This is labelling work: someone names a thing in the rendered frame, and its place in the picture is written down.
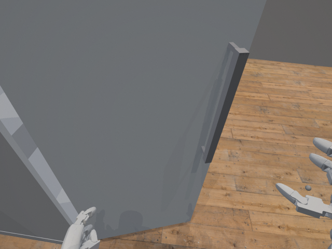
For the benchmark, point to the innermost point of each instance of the fridge door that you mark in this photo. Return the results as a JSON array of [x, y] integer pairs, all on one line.
[[120, 95]]

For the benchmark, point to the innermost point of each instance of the handle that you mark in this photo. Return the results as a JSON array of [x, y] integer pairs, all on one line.
[[236, 67]]

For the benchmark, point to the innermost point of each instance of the robot right hand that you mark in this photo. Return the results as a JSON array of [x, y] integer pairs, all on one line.
[[310, 205]]

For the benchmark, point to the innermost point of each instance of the robot left hand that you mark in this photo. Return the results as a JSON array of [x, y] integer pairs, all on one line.
[[77, 232]]

